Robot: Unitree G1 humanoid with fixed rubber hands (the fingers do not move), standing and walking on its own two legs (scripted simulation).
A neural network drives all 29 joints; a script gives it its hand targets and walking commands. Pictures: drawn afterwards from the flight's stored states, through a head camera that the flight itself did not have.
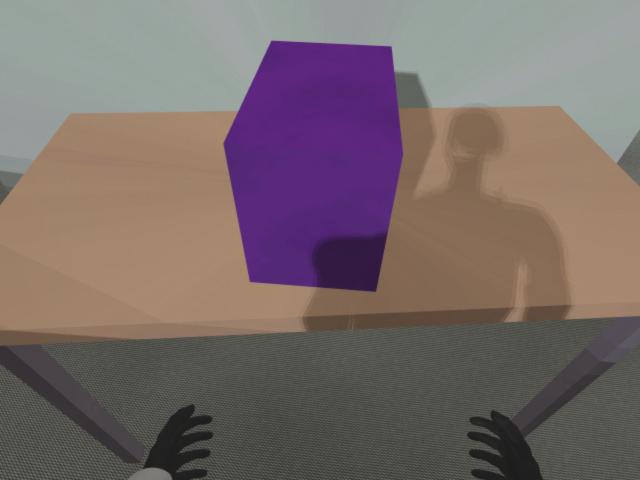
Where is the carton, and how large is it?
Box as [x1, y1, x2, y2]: [223, 41, 402, 291]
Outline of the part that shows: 271,41 223,143 250,281 375,291 402,157 391,46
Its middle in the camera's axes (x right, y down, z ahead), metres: +0.00 -0.12 +0.60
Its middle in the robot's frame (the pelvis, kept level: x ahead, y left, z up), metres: +0.54 +0.04 +0.12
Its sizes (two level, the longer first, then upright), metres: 0.300 0.192 0.244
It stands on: a table, 0.77 m high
